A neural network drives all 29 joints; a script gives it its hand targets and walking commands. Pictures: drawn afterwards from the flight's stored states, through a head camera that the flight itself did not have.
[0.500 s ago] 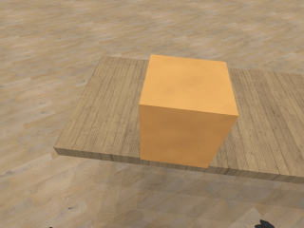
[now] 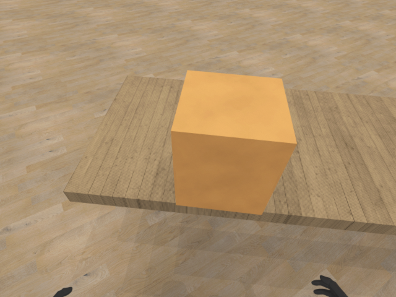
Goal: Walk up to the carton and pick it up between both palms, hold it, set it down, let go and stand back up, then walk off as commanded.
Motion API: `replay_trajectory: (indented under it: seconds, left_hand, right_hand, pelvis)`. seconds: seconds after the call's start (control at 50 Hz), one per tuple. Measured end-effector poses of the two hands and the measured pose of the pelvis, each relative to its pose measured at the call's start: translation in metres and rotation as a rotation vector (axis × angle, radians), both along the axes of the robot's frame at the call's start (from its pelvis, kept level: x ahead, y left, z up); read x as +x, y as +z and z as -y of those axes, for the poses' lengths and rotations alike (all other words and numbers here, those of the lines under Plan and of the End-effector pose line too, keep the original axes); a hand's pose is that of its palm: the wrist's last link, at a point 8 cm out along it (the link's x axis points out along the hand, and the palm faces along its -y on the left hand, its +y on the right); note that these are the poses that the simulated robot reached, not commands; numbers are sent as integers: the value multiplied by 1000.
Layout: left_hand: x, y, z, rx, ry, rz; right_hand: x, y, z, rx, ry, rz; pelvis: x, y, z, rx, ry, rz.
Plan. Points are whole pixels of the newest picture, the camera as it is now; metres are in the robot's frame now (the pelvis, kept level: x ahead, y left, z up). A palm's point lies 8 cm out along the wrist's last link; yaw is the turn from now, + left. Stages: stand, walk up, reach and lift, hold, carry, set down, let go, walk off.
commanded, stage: reach and lift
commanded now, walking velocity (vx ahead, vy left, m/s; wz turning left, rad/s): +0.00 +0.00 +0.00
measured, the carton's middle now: (225, 145) +0.44 -0.05 +0.07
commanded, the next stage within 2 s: none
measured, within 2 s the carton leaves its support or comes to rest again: neither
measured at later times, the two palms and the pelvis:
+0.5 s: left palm out of the picture +0.14 +0.26 -0.05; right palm out of the picture +0.11 -0.24 -0.07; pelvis -0.04 +0.00 +0.01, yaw +0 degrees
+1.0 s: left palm (66, 285) +0.16 +0.24 -0.01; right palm out of the picture +0.15 -0.22 -0.03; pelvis -0.05 +0.00 +0.01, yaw +0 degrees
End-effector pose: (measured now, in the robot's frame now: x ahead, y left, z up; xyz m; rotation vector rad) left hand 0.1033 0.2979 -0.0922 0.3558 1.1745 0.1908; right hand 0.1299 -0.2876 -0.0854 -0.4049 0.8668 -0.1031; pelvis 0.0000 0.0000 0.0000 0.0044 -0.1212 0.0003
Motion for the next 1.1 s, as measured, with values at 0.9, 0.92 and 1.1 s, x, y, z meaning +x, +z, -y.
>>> replay_trajectory:
  seconds: [0.9,0.92,1.1]
  left_hand:
    - [42,72,36,-148,-7,533]
    - [43,74,39,-146,-11,551]
    - [68,97,71,-187,-45,667]
  right_hand:
    - [0,49,-77,174,-35,284]
    - [3,50,-75,176,-32,291]
    - [23,73,-53,233,-85,431]
  pelvis:
    - [-53,9,-13,-12,-2,40]
    - [-53,9,-11,-11,-2,40]
    - [-50,11,8,10,0,35]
